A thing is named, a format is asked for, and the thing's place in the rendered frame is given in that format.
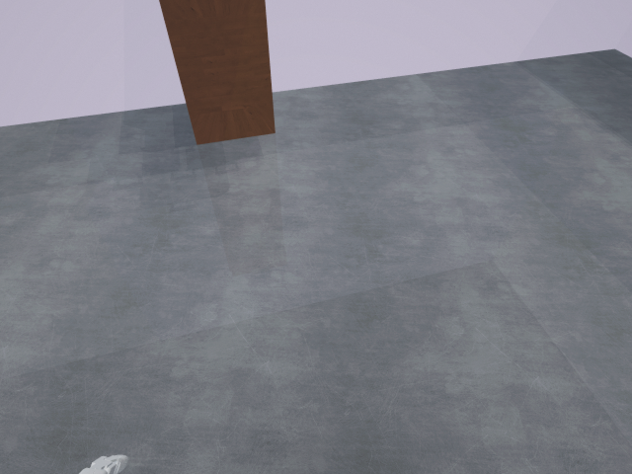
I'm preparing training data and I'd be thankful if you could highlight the cabinet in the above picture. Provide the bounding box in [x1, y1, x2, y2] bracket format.
[159, 0, 276, 145]

